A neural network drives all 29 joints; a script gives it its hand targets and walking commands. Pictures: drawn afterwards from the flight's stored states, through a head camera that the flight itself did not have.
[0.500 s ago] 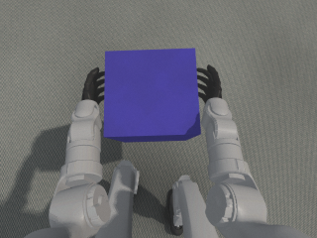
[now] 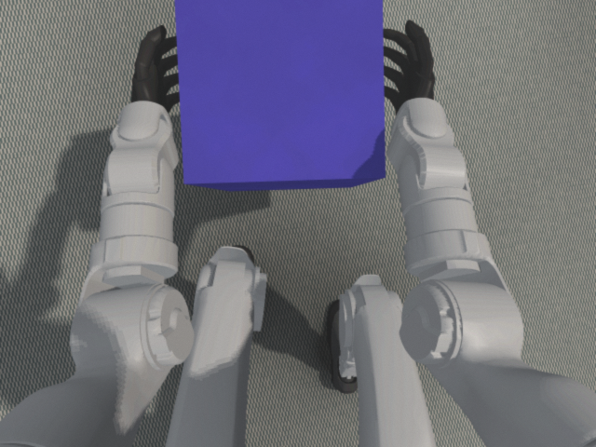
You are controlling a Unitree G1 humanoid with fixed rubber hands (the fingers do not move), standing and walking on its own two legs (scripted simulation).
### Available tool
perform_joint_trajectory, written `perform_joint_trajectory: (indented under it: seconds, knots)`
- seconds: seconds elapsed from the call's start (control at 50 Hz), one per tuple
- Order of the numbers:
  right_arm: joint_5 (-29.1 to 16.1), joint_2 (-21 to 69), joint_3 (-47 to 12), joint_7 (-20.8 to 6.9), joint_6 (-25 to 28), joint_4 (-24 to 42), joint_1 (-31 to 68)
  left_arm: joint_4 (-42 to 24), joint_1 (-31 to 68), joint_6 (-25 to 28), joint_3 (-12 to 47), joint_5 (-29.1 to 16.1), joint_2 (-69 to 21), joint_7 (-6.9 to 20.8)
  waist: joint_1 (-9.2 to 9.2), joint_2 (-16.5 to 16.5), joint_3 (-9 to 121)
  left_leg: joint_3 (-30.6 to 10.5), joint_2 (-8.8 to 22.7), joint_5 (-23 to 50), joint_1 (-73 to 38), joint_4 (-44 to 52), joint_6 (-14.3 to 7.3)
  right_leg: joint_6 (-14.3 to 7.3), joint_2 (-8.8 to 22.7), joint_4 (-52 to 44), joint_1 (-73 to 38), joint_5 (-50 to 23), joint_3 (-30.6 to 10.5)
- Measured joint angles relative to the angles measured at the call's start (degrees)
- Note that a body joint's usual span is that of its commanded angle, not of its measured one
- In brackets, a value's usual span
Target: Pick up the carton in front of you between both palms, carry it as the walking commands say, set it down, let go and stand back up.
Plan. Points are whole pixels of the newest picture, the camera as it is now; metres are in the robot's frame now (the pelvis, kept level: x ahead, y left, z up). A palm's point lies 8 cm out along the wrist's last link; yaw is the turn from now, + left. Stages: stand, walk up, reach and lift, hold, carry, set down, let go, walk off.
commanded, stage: set down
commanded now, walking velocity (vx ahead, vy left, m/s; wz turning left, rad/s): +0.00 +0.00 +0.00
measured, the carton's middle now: (285, 113) +0.50 +0.11 -0.19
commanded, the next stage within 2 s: none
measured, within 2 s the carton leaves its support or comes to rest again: rests again in 1.62 s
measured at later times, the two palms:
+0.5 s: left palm (175, 112) +0.48 +0.27 -0.26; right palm (371, 112) +0.54 -0.03 -0.25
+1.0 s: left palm (176, 114) +0.48 +0.27 -0.27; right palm (368, 120) +0.54 -0.03 -0.27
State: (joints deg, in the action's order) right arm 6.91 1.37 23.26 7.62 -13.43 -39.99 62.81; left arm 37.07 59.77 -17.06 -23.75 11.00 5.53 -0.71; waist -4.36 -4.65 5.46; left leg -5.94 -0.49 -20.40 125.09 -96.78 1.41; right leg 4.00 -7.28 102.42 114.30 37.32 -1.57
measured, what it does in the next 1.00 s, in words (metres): lowers itself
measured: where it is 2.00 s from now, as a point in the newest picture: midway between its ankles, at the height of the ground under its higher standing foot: (287, 335)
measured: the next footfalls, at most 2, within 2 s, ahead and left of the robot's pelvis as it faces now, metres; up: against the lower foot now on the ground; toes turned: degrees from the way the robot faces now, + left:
none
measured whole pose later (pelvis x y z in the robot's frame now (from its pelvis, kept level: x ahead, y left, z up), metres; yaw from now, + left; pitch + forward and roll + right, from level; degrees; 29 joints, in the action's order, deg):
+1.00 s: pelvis -0.02 -0.01 -0.10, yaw -1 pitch +41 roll -1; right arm 0.5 -8.7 11.0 10.7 -10.7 -58.3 85.6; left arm 57.4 81.0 -12.1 -23.6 6.0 18.4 1.7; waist -8.7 -3.5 -17.7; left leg -4.5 3.1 -21.7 134.2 -114.8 2.3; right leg 5.4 -13.0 123.2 125.9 38.7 -3.6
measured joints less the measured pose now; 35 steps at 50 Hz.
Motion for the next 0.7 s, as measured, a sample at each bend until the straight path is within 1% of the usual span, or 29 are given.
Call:
perform_joint_trajectory:
  seconds: [0.12, 0.3, 0.36, 0.4, 0.5, 0.54, 0.58, 0.62, 0.7]
  knots:
    - [0.12, -1.91, 0.96, -0.18, -0.05, -3.44, 5.03, 1.85, 4.4, -1.08, 0.53, -0.03, 1.46, -0.87, -0.29, -0.53, -2.76, 0.05, -0.37, 0.07, 3.88, -4.36, -0.05, 0.47, -0.17, 4.91, 3.61, 0.8, 0.0]
    - [0.75, -4.55, 0.72, 0.36, -0.43, -7.82, 12.75, 6.42, 11.31, -0.5, 0.14, 0.56, 4.31, -0.68, -1.38, -1.62, -8.21, -0.56, -0.27, 0.05, 8.73, -9.8, 0.9, 0.2, -1.09, 11.33, 8.77, 1.51, 0.54]
    - [0.14, -5.09, -0.82, 1.32, -0.34, -8.64, 14.61, 7.55, 12.94, -0.02, 0.43, -0.11, 5.8, -0.35, -1.63, -1.96, -10.87, -0.78, 0.04, -0.24, 9.83, -11.53, 1.29, 0.07, -1.64, 13.24, 10.09, 1.78, 0.69]
    - [-0.94, -5.24, -2.29, 2.35, -0.16, -9.23, 15.87, 8.29, 13.63, 0.51, 0.8, -0.93, 7.2, 0.05, -2.12, -1.99, -13.7, -0.69, 0.93, -0.88, 9.44, -12.83, 1.36, 0.13, -2.58, 14.37, 10.03, 1.91, 0.44]
    - [-5.94, -7.45, -8.87, 4.51, 0.05, -10.09, 17.18, 10.58, 15.63, 1.0, 2.96, -4.54, 10.08, 0.07, -3.52, -0.28, -17.74, 0.18, 2.25, -2.18, 9.45, -15.16, 1.08, 0.63, -3.9, 16.78, 10.52, 2.64, -0.6]
    - [-7.9, -8.55, -11.6, 5.62, 0.42, -9.67, 17.62, 10.82, 16.7, 1.5, 2.76, -5.92, 10.44, -0.04, -4.27, 0.23, -18.72, 0.46, 2.63, -2.55, 9.56, -15.88, 0.99, 0.77, -4.29, 17.58, 10.8, 2.9, -0.93]
    - [-8.99, -9.16, -13.12, 6.31, 0.97, -10.01, 18.48, 11.23, 17.43, 2.17, 2.26, -6.96, 10.76, 0.0, -4.67, 0.53, -19.27, 0.68, 2.83, -2.82, 9.6, -16.44, 0.99, 0.83, -4.51, 18.3, 10.97, 3.14, -1.17]
    - [-8.81, -9.14, -13.4, 6.48, 1.45, -11.34, 19.41, 12.05, 17.73, 2.7, 1.15, -7.04, 10.92, 0.51, -4.75, 0.37, -19.1, 0.84, 2.99, -3.04, 9.77, -16.86, 1.05, 0.83, -4.68, 18.88, 11.28, 3.33, -1.35]
    - [-6.1, -8.13, -11.09, 5.19, 1.45, -14.41, 20.3, 13.85, 16.89, 3.09, -0.5, -5.45, 10.97, 2.1, -4.51, -0.16, -17.96, 0.79, 3.13, -3.23, 10.29, -17.25, 1.17, 0.69, -4.88, 19.28, 11.9, 3.43, -1.31]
